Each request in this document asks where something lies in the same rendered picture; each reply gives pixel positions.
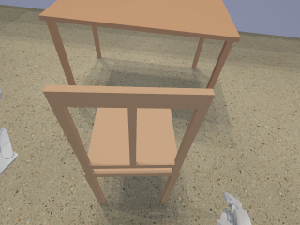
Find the chair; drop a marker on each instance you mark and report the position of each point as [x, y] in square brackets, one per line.
[133, 131]

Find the right robot hand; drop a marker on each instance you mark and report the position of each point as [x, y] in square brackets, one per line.
[238, 216]

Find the left robot hand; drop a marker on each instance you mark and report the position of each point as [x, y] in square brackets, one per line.
[7, 156]

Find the table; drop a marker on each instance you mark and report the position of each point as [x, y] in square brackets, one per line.
[203, 19]

